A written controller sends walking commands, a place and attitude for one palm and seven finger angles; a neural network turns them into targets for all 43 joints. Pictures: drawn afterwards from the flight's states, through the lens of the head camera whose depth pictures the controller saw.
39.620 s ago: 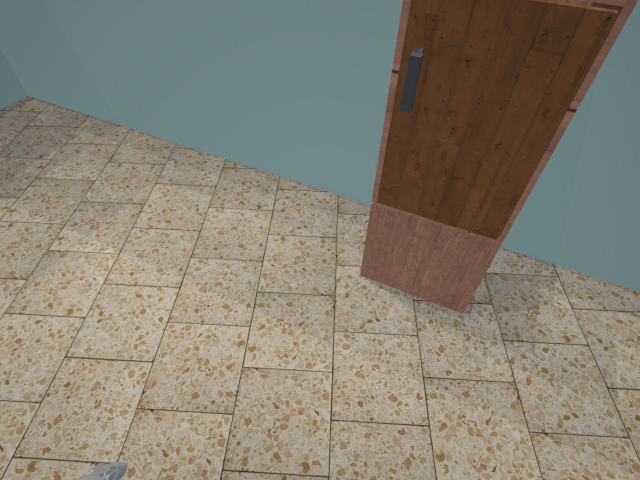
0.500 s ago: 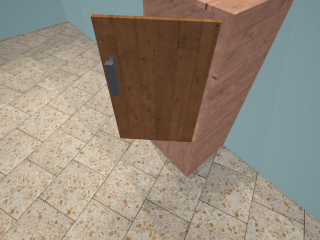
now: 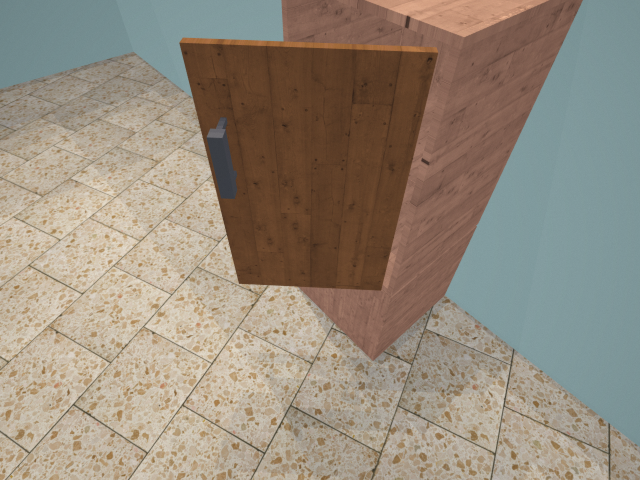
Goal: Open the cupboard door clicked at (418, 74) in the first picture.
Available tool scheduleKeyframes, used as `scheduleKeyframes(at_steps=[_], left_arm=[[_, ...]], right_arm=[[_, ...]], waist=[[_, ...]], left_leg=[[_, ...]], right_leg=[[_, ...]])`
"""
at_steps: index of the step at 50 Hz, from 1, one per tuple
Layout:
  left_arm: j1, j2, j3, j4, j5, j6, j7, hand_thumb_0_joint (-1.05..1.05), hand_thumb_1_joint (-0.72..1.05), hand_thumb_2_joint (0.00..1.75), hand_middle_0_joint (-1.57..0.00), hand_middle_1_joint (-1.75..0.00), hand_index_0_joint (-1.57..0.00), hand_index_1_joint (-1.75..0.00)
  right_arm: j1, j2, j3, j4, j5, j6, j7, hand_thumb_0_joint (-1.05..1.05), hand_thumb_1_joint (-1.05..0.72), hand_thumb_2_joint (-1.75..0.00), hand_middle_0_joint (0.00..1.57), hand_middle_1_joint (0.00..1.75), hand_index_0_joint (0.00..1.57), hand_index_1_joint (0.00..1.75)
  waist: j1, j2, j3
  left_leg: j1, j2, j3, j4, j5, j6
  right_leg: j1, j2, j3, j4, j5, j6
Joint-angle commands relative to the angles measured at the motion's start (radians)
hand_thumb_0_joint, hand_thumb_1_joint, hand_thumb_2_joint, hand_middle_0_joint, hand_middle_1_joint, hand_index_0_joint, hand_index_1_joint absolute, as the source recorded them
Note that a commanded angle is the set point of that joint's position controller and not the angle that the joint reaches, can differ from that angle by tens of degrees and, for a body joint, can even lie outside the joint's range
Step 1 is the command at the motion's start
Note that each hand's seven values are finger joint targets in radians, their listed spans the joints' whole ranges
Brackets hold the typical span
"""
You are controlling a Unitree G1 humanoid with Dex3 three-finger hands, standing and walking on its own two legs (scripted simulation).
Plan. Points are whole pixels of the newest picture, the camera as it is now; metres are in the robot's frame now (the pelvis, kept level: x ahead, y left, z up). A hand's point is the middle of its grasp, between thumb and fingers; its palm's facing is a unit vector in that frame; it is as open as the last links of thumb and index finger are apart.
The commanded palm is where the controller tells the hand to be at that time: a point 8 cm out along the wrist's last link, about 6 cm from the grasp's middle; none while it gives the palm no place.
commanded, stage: shuffle to correct the standing spot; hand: left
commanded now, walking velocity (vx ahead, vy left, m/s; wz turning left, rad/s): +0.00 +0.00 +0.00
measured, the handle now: (225, 158) +0.59 +0.20 +0.07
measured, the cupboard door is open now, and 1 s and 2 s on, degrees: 46 46 46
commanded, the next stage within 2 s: come to a stop and stand still in 0.12 s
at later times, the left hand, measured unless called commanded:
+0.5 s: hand out of the picture +0.03 +0.17 -0.18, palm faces +0.02 -0.98 -0.21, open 7.4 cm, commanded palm none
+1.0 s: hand out of the picture +0.04 +0.20 -0.17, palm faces -0.02 -0.97 -0.25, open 7.4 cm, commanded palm none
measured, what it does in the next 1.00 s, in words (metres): stands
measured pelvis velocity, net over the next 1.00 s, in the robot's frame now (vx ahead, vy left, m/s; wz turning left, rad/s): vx -0.02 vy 0.01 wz -0.01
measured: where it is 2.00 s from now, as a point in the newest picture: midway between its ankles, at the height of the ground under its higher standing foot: outside the picture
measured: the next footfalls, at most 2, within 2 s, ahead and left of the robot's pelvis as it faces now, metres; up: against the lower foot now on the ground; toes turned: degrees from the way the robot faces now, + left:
none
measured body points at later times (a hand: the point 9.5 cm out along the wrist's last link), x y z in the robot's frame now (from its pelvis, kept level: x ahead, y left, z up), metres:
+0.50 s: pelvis +0.04 +0.00 +0.00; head +0.07 +0.00 +0.44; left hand +0.03 +0.22 -0.16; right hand +0.06 -0.23 -0.16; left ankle +0.01 +0.10 -0.74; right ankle -0.03 -0.12 -0.73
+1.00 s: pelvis -0.02 +0.01 -0.01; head -0.02 +0.00 +0.44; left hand +0.04 +0.25 -0.15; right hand +0.04 -0.23 -0.16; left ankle +0.01 +0.11 -0.74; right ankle -0.03 -0.12 -0.74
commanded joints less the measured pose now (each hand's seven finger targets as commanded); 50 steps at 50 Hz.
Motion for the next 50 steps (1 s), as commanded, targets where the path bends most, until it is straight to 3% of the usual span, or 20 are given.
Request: scheduleKeyframes(at_steps=[1,2,6,9,12,17,20,25,29,31,32,33,34,36,38,39,41,43,45,50], left_arm=[[0.037,0.14,0.029,-0.039,-0.005,-0.01,0.005,0.0,0.9,0.9,-0.2,-0.3,-0.2,-0.3],[0.056,0.108,0.024,-0.028,-0.005,-0.006,0.005,0.0,0.9,0.9,-0.2,-0.3,-0.2,-0.3],[0.069,0.111,0.03,-0.031,0.004,0.007,-0.008,0.0,0.9,0.9,-0.2,-0.3,-0.2,-0.3],[0.085,0.107,0.038,-0.036,0.006,0.001,-0.015,0.0,0.9,0.9,-0.2,-0.3,-0.2,-0.3],[0.096,0.1,0.042,-0.031,0.004,-0.008,-0.015,0.0,0.9,0.9,-0.2,-0.3,-0.2,-0.3],[0.132,0.084,0.038,-0.005,-0.006,-0.012,0.009,0.0,0.9,0.9,-0.2,-0.3,-0.2,-0.3],[0.123,0.14,0.052,-0.013,-0.008,-0.016,0.019,0.0,0.9,0.9,-0.2,-0.3,-0.2,-0.3],[0.107,0.1,0.053,-0.046,-0.007,0.003,0.028,0.0,0.9,0.9,-0.2,-0.3,-0.2,-0.3],[0.085,0.092,0.055,-0.067,-0.003,0.007,0.025,0.0,0.9,0.9,-0.2,-0.3,-0.2,-0.3],[0.076,0.106,0.054,-0.073,-0.002,0.008,0.023,0.0,0.9,0.9,-0.2,-0.3,-0.2,-0.3],[0.12,0.116,0.052,-0.06,0.002,-0.001,0.053,0.0,0.9,0.9,-0.2,-0.3,-0.2,-0.3],[0.081,0.151,0.055,-0.113,0.005,-0.014,0.045,0.0,0.9,0.9,-0.2,-0.3,-0.2,-0.3],[0.041,0.155,0.053,-0.119,0.002,-0.024,0.039,0.0,0.9,0.9,-0.2,-0.3,-0.2,-0.3],[0.01,0.136,0.042,-0.145,-0.004,-0.026,0.032,0.0,0.9,0.9,-0.2,-0.3,-0.2,-0.3],[0.014,0.129,0.037,-0.154,-0.008,-0.01,0.027,0.0,0.9,0.9,-0.2,-0.3,-0.2,-0.3],[0.009,0.12,0.034,-0.153,-0.004,-0.004,0.025,0.0,0.9,0.9,-0.2,-0.3,-0.2,-0.3],[0.004,0.121,0.029,-0.152,-0.005,0.005,0.017,0.0,0.9,0.9,-0.2,-0.3,-0.2,-0.3],[-0.012,0.124,0.025,-0.155,-0.003,0.011,0.009,0.0,0.9,0.9,-0.2,-0.3,-0.2,-0.3],[-0.01,0.137,0.026,-0.153,-0.002,0.01,0.005,0.0,0.9,0.9,-0.2,-0.3,-0.2,-0.3],[0.011,0.146,0.026,-0.145,0.001,0.009,-0.001,0.0,0.9,0.9,-0.2,-0.3,-0.2,-0.3]], right_arm=[[0.016,-0.135,-0.028,-0.036,0.003,-0.013,-0.01,0.0,-0.9,-0.9,0.2,0.3,0.2,0.3],[0.028,-0.106,-0.021,-0.028,0.0,-0.01,-0.008,0.0,-0.9,-0.9,0.2,0.3,0.2,0.3],[0.03,-0.108,-0.027,-0.036,-0.007,0.006,0.002,0.0,-0.9,-0.9,0.2,0.3,0.2,0.3],[0.045,-0.1,-0.031,-0.043,-0.007,0.003,0.004,0.0,-0.9,-0.9,0.2,0.3,0.2,0.3],[0.067,-0.098,-0.028,-0.042,-0.004,-0.013,0.001,0.0,-0.9,-0.9,0.2,0.3,0.2,0.3],[0.093,-0.092,-0.022,-0.012,0.006,-0.019,-0.027,0.0,-0.9,-0.9,0.2,0.3,0.2,0.3],[0.066,-0.122,-0.039,-0.021,0.012,-0.014,-0.037,0.0,-0.9,-0.9,0.2,0.3,0.2,0.3],[0.073,-0.087,-0.048,-0.028,0.008,0.0,-0.04,0.0,-0.9,-0.9,0.2,0.3,0.2,0.3],[0.056,-0.08,-0.052,-0.045,0.004,0.004,-0.037,0.0,-0.9,-0.9,0.2,0.3,0.2,0.3],[0.037,-0.082,-0.052,-0.05,0.004,0.005,-0.032,0.0,-0.9,-0.9,0.2,0.3,0.2,0.3],[-0.027,-0.135,-0.062,-0.131,0.02,0.009,-0.02,0.0,-0.9,-0.9,0.2,0.3,0.2,0.3],[0.013,-0.072,-0.054,-0.155,0.01,0.013,-0.005,0.0,-0.9,-0.9,0.2,0.3,0.2,0.3],[0.018,-0.052,-0.045,-0.162,0.006,0.018,0.001,0.0,-0.9,-0.9,0.2,0.3,0.2,0.3],[0.044,-0.077,-0.047,-0.164,0.004,0.01,-0.002,0.0,-0.9,-0.9,0.2,0.3,0.2,0.3],[0.043,-0.11,-0.047,-0.164,-0.002,0.005,-0.006,0.0,-0.9,-0.9,0.2,0.3,0.2,0.3],[0.029,-0.111,-0.044,-0.167,-0.003,0.006,-0.008,0.0,-0.9,-0.9,0.2,0.3,0.2,0.3],[0.007,-0.119,-0.04,-0.183,-0.003,0.011,-0.006,0.0,-0.9,-0.9,0.2,0.3,0.2,0.3],[0.001,-0.124,-0.038,-0.184,-0.005,0.014,-0.002,0.0,-0.9,-0.9,0.2,0.3,0.2,0.3],[0.009,-0.127,-0.036,-0.175,-0.008,0.012,0.001,0.0,-0.9,-0.9,0.2,0.3,0.2,0.3],[0.03,-0.139,-0.037,-0.16,-0.009,0.011,0.004,0.0,-0.9,-0.9,0.2,0.3,0.2,0.3]], waist=[[-0.002,0.004,-0.01],[-0.002,0.002,-0.026],[-0.001,0.005,0.079],[0.001,-0.007,0.103],[-0.003,-0.002,0.058],[-0.001,0.027,-0.041],[-0.002,-0.01,-0.054],[-0.004,0.006,-0.097],[0.0,0.011,-0.099],[0.003,0.011,-0.091],[0.006,0.023,-0.045],[-0.014,-0.052,-0.071],[-0.018,-0.104,-0.109],[-0.039,-0.022,-0.117],[-0.018,0.122,-0.096],[-0.009,0.119,-0.045],[-0.005,0.025,0.014],[-0.011,0.012,0.078],[-0.01,0.036,0.073],[-0.008,-0.018,0.055]], left_leg=[[0.054,0.1,-0.112,-0.087,0.165,0.016],[0.061,0.099,-0.105,-0.084,0.109,0.014],[-0.031,0.082,-0.114,-0.091,-0.209,0.019],[-0.053,0.084,-0.117,-0.073,-0.223,0.03],[-0.013,0.088,-0.105,-0.026,-0.041,0.036],[0.107,0.113,-0.082,0.053,0.542,0.028],[0.106,0.1,-0.066,0.056,0.573,0.013],[0.147,0.115,-0.063,0.05,0.627,0.015],[0.132,0.124,-0.075,0.028,0.557,0.023],[0.103,0.115,-0.078,0.015,0.438,0.017],[0.053,0.131,-0.044,0.202,0.459,-0.014],[-0.065,0.067,-0.056,0.181,0.099,-0.009],[-0.081,0.046,-0.051,0.118,-0.057,-0.01],[0.013,0.06,-0.084,0.04,0.123,0.005],[0.056,0.12,-0.13,0.028,0.349,0.029],[0.017,0.132,-0.145,0.012,0.341,0.045],[-0.037,0.116,-0.147,-0.024,0.137,0.038],[-0.082,0.099,-0.153,-0.081,-0.069,0.03],[-0.086,0.094,-0.156,-0.109,-0.133,0.029],[-0.091,0.089,-0.161,-0.134,-0.212,0.028]], right_leg=[[-0.06,-0.079,0.079,-0.09,0.226,-0.043],[-0.056,-0.076,0.072,-0.089,0.16,-0.042],[-0.132,-0.062,0.095,-0.113,-0.172,-0.065],[-0.144,-0.059,0.098,-0.107,-0.188,-0.078],[-0.116,-0.061,0.08,-0.051,-0.014,-0.079],[-0.041,-0.067,0.038,0.034,0.485,-0.047],[0.004,-0.094,0.058,0.028,0.73,-0.043],[-0.022,-0.088,0.05,0.057,0.655,-0.035],[-0.028,-0.081,0.053,0.034,0.544,-0.036],[-0.029,-0.092,0.072,0.009,0.502,-0.043],[-0.081,-0.133,0.108,-0.057,0.724,-0.01],[0.011,-0.162,0.158,-0.028,0.723,-0.059],[0.059,-0.181,0.152,-0.013,0.716,-0.089],[0.004,-0.126,0.106,0.037,0.605,-0.081],[-0.057,-0.059,0.044,0.055,0.32,-0.055],[-0.067,-0.037,0.026,0.036,0.203,-0.046],[-0.097,-0.033,0.044,-0.012,0.09,-0.043],[-0.146,-0.037,0.067,-0.054,-0.038,-0.045],[-0.149,-0.038,0.072,-0.064,-0.073,-0.048],[-0.166,-0.045,0.089,-0.096,-0.152,-0.05]])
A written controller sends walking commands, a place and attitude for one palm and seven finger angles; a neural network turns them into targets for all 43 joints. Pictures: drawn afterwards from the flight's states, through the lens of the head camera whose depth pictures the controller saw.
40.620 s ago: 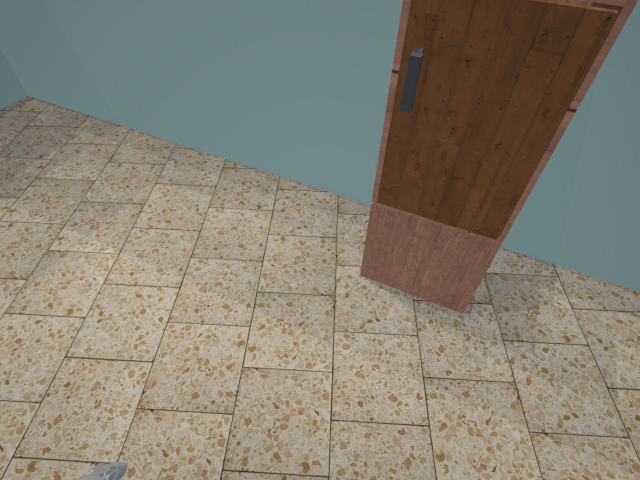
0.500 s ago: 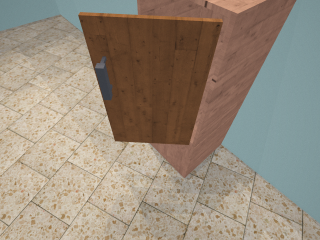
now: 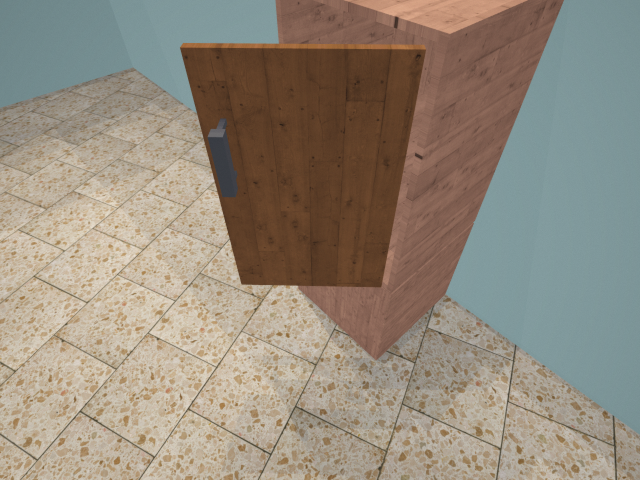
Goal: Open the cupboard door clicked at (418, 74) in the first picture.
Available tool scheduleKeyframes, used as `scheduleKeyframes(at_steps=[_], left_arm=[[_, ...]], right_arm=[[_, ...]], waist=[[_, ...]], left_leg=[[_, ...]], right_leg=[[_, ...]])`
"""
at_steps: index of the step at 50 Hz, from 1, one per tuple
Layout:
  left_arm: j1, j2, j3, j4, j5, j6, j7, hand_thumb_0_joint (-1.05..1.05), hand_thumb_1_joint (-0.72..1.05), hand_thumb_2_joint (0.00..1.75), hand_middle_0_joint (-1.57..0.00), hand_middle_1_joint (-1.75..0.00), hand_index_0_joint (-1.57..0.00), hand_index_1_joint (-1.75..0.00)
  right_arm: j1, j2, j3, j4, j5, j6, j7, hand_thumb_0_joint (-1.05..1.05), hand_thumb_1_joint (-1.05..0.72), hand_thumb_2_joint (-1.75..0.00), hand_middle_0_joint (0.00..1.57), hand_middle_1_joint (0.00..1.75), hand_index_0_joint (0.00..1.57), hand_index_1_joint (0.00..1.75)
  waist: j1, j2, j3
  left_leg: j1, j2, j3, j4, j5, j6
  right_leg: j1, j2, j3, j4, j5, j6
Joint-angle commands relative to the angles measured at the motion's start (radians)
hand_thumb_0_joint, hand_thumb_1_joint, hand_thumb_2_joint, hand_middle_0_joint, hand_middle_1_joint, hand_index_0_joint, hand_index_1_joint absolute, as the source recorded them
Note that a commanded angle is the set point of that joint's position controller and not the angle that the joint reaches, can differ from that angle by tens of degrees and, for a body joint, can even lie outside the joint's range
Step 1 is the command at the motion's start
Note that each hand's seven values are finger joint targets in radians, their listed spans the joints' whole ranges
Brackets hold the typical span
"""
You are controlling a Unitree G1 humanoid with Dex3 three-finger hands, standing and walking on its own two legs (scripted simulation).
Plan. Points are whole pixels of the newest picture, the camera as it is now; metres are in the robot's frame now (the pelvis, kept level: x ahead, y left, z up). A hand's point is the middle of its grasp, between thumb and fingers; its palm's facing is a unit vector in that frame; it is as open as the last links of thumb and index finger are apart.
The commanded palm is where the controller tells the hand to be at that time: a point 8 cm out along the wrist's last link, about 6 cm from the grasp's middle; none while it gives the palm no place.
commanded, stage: come to a stop and stand still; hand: left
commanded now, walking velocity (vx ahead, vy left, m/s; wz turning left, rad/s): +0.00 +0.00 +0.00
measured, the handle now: (226, 157) +0.61 +0.20 +0.08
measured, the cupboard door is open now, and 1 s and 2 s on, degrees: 46 46 46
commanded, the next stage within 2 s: look again from close up in 0.16 s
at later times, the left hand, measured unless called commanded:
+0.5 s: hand out of the picture +0.02 +0.19 -0.17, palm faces -0.02 -0.97 -0.24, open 7.4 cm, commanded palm none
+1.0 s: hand out of the picture +0.07 +0.19 -0.17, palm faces +0.00 -0.97 -0.24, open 7.4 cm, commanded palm none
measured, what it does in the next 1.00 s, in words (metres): stands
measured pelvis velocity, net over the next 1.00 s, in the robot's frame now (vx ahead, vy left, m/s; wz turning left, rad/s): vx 0.04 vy -0.02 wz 0.01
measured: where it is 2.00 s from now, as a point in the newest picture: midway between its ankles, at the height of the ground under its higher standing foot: outside the picture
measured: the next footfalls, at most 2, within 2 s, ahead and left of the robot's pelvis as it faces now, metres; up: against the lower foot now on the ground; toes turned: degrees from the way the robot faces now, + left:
none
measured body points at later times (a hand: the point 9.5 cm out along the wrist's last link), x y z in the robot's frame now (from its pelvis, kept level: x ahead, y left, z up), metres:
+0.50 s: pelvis +0.01 -0.01 +0.01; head +0.02 -0.01 +0.46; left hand +0.02 +0.24 -0.15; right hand +0.04 -0.26 -0.15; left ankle +0.03 +0.10 -0.73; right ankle +0.00 -0.13 -0.73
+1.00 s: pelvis +0.04 -0.02 +0.00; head +0.05 -0.01 +0.45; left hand +0.07 +0.24 -0.15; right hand +0.09 -0.27 -0.15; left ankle +0.03 +0.10 -0.73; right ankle +0.00 -0.13 -0.73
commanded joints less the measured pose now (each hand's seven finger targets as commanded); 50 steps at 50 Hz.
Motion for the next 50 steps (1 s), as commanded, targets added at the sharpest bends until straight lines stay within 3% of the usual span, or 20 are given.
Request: scheduleKeyframes(at_steps=[1,12,16,20,31,34,41,43,46,48,50], left_arm=[[0.031,0.137,0.032,-0.043,-0.003,-0.015,0.003,0.0,0.9,0.9,-0.2,-0.3,-0.2,-0.3],[0.051,0.155,0.035,0.029,-0.007,-0.028,-0.003,0.0,0.9,0.9,-0.2,-0.3,-0.2,-0.3],[0.052,0.164,0.034,0.055,-0.008,-0.032,-0.002,0.0,0.9,0.9,-0.2,-0.3,-0.2,-0.3],[0.041,0.164,0.032,0.071,-0.008,-0.031,-0.002,0.0,0.9,0.9,-0.2,-0.3,-0.2,-0.3],[0.0,0.187,0.037,0.068,-0.008,-0.036,-0.004,0.0,0.9,0.9,-0.2,-0.3,-0.2,-0.3],[-0.011,0.191,0.039,0.065,-0.006,-0.037,-0.005,0.0,0.9,0.9,-0.2,-0.3,-0.2,-0.3],[-0.033,0.213,0.044,0.057,-0.008,-0.039,-0.005,0.0,0.9,0.9,-0.2,-0.3,-0.2,-0.3],[0.007,0.153,0.034,0.073,-0.006,-0.028,-0.006,0.0,0.9,0.9,-0.2,-0.3,-0.2,-0.3],[0.031,0.156,0.039,0.074,-0.001,-0.018,-0.013,0.0,0.9,0.9,-0.2,-0.3,-0.2,-0.3],[0.048,0.169,0.047,0.074,-0.002,-0.019,-0.016,0.0,0.9,0.9,-0.2,-0.3,-0.2,-0.3],[0.081,0.178,0.057,0.077,-0.003,-0.021,-0.015,0.0,0.9,0.9,-0.2,-0.3,-0.2,-0.3]], right_arm=[[0.02,-0.139,-0.031,-0.047,0.001,-0.018,-0.007,0.0,-0.9,-0.9,0.2,0.3,0.2,0.3],[0.04,-0.168,-0.03,0.026,0.01,-0.042,-0.015,0.0,-0.9,-0.9,0.2,0.3,0.2,0.3],[0.032,-0.166,-0.027,0.048,0.014,-0.046,-0.018,0.0,-0.9,-0.9,0.2,0.3,0.2,0.3],[0.018,-0.167,-0.025,0.064,0.014,-0.044,-0.018,0.0,-0.9,-0.9,0.2,0.3,0.2,0.3],[-0.035,-0.185,-0.026,0.068,0.012,-0.046,-0.018,0.0,-0.9,-0.9,0.2,0.3,0.2,0.3],[-0.052,-0.186,-0.027,0.069,0.012,-0.044,-0.019,0.0,-0.9,-0.9,0.2,0.3,0.2,0.3],[-0.071,-0.204,-0.027,0.068,0.012,-0.047,-0.019,0.0,-0.9,-0.9,0.2,0.3,0.2,0.3],[-0.04,-0.145,-0.012,0.082,0.007,-0.037,-0.014,0.0,-0.9,-0.9,0.2,0.3,0.2,0.3],[-0.024,-0.13,-0.009,0.082,0.002,-0.027,-0.007,0.0,-0.9,-0.9,0.2,0.3,0.2,0.3],[-0.017,-0.123,-0.008,0.074,0.001,-0.027,-0.004,0.0,-0.9,-0.9,0.2,0.3,0.2,0.3],[-0.005,-0.11,-0.007,0.068,0.001,-0.031,-0.005,0.0,-0.9,-0.9,0.2,0.3,0.2,0.3]], waist=[[0.001,-0.057,0.064],[0.007,-0.002,0.011],[0.01,-0.013,-0.009],[0.009,-0.013,0.019],[0.011,-0.025,-0.018],[0.011,-0.039,0.0],[0.011,-0.026,-0.048],[0.014,-0.038,-0.05],[0.02,-0.061,0.039],[0.023,-0.101,0.072],[0.029,-0.135,0.094]], left_leg=[[-0.032,0.086,-0.15,-0.189,-0.198,0.02],[0.022,0.109,-0.158,-0.201,-0.072,0.026],[0.052,0.105,-0.133,-0.17,0.033,0.022],[0.059,0.106,-0.129,-0.176,0.042,0.019],[0.106,0.109,-0.119,-0.161,0.15,0.01],[0.106,0.109,-0.12,-0.163,0.152,0.01],[0.135,0.113,-0.118,-0.159,0.222,0.007],[0.123,0.099,-0.096,-0.137,0.095,0.0],[0.034,0.066,-0.073,-0.104,-0.078,-0.001],[-0.02,0.043,-0.049,-0.051,-0.101,-0.008],[-0.072,0.021,-0.018,0.02,-0.1,-0.013]], right_leg=[[-0.115,-0.051,0.092,-0.165,-0.158,-0.052],[-0.059,-0.059,0.085,-0.151,0.003,-0.057],[-0.034,-0.074,0.092,-0.155,0.081,-0.057],[-0.05,-0.077,0.093,-0.166,0.083,-0.055],[-0.018,-0.088,0.094,-0.169,0.197,-0.05],[-0.022,-0.086,0.096,-0.177,0.209,-0.049],[0.019,-0.093,0.093,-0.171,0.28,-0.049],[0.022,-0.091,0.091,-0.17,0.147,-0.049],[-0.01,-0.098,0.131,-0.206,-0.079,-0.073],[0.0,-0.118,0.163,-0.226,-0.105,-0.094],[0.034,-0.152,0.197,-0.235,-0.048,-0.124]])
